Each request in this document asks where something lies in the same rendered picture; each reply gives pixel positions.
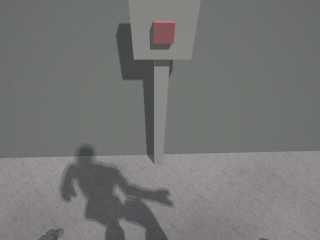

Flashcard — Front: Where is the panel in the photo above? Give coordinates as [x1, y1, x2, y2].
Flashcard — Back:
[128, 0, 201, 165]

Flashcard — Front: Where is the button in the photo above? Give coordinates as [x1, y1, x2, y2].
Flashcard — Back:
[153, 20, 175, 44]

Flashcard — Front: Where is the left robot hand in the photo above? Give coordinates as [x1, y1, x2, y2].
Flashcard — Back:
[38, 228, 65, 240]

